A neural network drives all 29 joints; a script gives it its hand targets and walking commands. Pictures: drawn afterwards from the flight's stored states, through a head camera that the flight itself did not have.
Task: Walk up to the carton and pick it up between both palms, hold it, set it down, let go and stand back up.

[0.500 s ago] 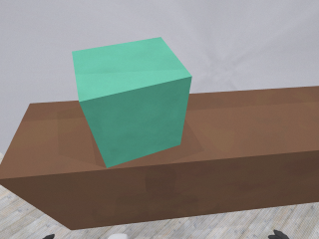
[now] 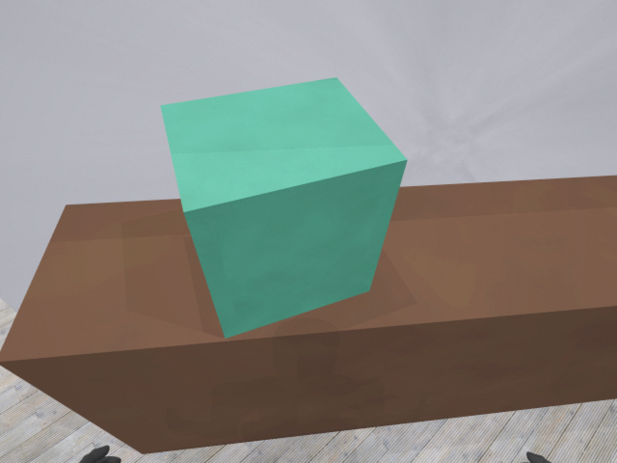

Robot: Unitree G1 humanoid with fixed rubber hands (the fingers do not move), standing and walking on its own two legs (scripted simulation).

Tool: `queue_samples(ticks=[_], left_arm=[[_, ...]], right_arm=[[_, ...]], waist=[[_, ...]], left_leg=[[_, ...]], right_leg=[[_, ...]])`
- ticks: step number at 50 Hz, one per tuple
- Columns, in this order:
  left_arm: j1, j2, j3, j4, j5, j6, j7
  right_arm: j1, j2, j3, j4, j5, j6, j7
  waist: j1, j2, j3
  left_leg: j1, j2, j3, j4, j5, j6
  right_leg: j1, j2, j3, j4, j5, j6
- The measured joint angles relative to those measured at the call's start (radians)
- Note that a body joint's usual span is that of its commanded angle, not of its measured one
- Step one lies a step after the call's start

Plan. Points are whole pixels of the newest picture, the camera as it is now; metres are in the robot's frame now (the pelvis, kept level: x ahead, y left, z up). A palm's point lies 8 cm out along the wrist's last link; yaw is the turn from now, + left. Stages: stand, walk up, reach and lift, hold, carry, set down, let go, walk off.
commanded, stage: walk up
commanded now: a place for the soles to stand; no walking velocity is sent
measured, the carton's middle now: (279, 211) +0.44 +0.05 +0.07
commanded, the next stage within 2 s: none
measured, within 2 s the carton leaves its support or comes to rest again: neither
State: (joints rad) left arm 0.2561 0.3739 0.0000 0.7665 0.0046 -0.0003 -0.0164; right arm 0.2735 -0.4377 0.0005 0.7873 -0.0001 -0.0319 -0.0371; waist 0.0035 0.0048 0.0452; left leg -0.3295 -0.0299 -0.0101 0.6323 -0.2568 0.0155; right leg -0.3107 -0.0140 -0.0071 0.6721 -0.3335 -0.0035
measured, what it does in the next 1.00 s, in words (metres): steps on the spot: right foot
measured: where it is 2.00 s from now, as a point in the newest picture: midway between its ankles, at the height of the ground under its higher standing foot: outside the picture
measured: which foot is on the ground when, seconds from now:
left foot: down 0.00-1.00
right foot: down 0.00-0.00, up 0.02-0.32, down 0.34-1.00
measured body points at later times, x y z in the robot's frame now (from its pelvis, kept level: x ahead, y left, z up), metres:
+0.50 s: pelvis -0.03 -0.01 +0.01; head -0.01 -0.01 +0.45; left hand +0.08 +0.29 -0.10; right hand +0.07 -0.33 -0.09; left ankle +0.02 +0.11 -0.72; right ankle -0.01 -0.13 -0.72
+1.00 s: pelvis +0.00 +0.00 +0.00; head +0.03 +0.01 +0.45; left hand +0.12 +0.30 -0.10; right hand +0.09 -0.32 -0.09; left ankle +0.01 +0.11 -0.72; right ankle -0.01 -0.13 -0.72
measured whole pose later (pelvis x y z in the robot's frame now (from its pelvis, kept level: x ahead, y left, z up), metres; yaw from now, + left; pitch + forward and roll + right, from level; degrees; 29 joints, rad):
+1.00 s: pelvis +0.00 +0.00 +0.00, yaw +0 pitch +1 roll +0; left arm 0.19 0.40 0.00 0.77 0.00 0.00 -0.03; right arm 0.27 -0.42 0.00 0.79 0.00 -0.06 -0.02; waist 0.01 -0.02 0.05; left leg -0.34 -0.02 -0.01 0.64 -0.31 0.02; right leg -0.30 -0.02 -0.01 0.63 -0.35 0.01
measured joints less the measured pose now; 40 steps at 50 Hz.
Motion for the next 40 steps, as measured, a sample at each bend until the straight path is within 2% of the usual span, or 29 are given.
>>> queue_samples(ticks=[3, 5, 10, 15, 16, 18, 20, 22, 24, 29, 31, 40], left_arm=[[-0.017, 0.002, 0.0, 0.0, 0.0, 0.026, 0.001], [-0.017, 0.012, 0.0, -0.001, 0.0, 0.036, 0.001], [-0.019, 0.042, 0.0, -0.001, 0.0, 0.046, -0.004], [-0.019, 0.048, 0.0, -0.002, 0.0, 0.045, -0.003], [-0.018, 0.048, 0.0, -0.001, 0.0, 0.043, -0.003], [-0.017, 0.046, 0.0, 0.003, 0.0, 0.032, 0.0], [-0.014, 0.039, 0.0, 0.005, 0.0, 0.02, 0.001], [-0.015, 0.031, 0.0, 0.005, 0.0, 0.012, -0.002], [-0.019, 0.028, 0.0, 0.005, 0.0, 0.007, -0.005], [-0.027, 0.028, 0.0, 0.006, 0.0, 0.004, -0.01], [-0.029, 0.027, 0.0, 0.006, 0.0, 0.005, -0.01], [-0.036, 0.027, 0.0, 0.006, 0.0, -0.002, -0.011]], right_arm=[[-0.001, 0.014, -0.001, 0.001, 0.0, -0.015, 0.0], [-0.001, 0.014, 0.0, 0.001, 0.0, -0.019, 0.0], [-0.001, 0.015, 0.0, 0.001, 0.0, -0.019, 0.0], [-0.001, 0.015, 0.0, 0.001, 0.0, -0.019, 0.0], [-0.001, 0.015, 0.0, 0.001, 0.0, -0.019, 0.0], [-0.001, 0.015, 0.0, 0.001, 0.0, -0.019, 0.001], [-0.001, 0.015, 0.0, 0.001, 0.0, -0.013, 0.003], [-0.001, 0.015, 0.0, 0.001, 0.0, -0.009, 0.005], [-0.001, 0.015, 0.0, 0.001, 0.0, -0.009, 0.012], [-0.001, 0.015, 0.0, 0.002, 0.0, -0.008, 0.017], [-0.001, 0.016, 0.0, 0.002, 0.0, -0.012, 0.017], [-0.001, 0.016, 0.0, 0.002, 0.0, -0.019, 0.017]], waist=[[0.002, -0.015, 0.001], [0.003, -0.016, 0.002], [0.003, -0.031, 0.003], [0.004, -0.032, 0.003], [0.004, -0.032, 0.003], [0.003, -0.028, 0.003], [0.003, -0.023, 0.003], [0.003, -0.023, 0.003], [0.003, -0.023, 0.003], [0.003, -0.022, 0.003], [0.003, -0.024, 0.002], [0.003, -0.024, 0.002]], left_leg=[[0.002, -0.005, -0.003, 0.007, -0.022, 0.021], [0.001, 0.005, -0.003, 0.007, -0.023, 0.027], [-0.021, 0.008, -0.002, 0.007, -0.012, 0.028], [-0.042, 0.008, -0.001, 0.007, 0.003, 0.028], [-0.043, 0.008, -0.001, 0.007, 0.005, 0.027], [-0.043, 0.013, -0.002, 0.007, 0.008, 0.027], [-0.041, 0.018, -0.003, 0.007, -0.009, 0.027], [-0.04, 0.014, -0.003, 0.015, -0.089, 0.027], [-0.034, 0.014, -0.003, 0.016, -0.114, 0.027], [-0.01, 0.014, -0.003, 0.009, -0.016, 0.021], [-0.008, 0.013, -0.003, 0.009, -0.025, 0.008], [-0.009, 0.014, -0.003, 0.009, -0.05, 0.007]], right_leg=[[-0.023, 0.005, -0.002, 0.101, -0.14, -0.011], [-0.031, 0.009, -0.001, 0.16, -0.171, -0.021], [-0.031, 0.0, 0.0, 0.178, -0.157, -0.023], [-0.011, 0.0, 0.0, 0.065, -0.164, -0.023], [0.001, 0.0, 0.0, 0.027, -0.148, -0.025], [0.016, 0.004, -0.001, -0.034, -0.006, -0.016], [0.017, 0.008, -0.001, -0.04, 0.036, -0.004], [0.019, 0.004, -0.001, -0.051, 0.024, -0.014], [0.015, -0.002, -0.001, -0.053, 0.021, -0.019], [0.001, -0.004, -0.001, -0.015, 0.003, 0.001], [0.001, -0.005, -0.001, -0.01, -0.017, -0.002], [0.012, -0.005, -0.001, -0.038, -0.006, 0.012]])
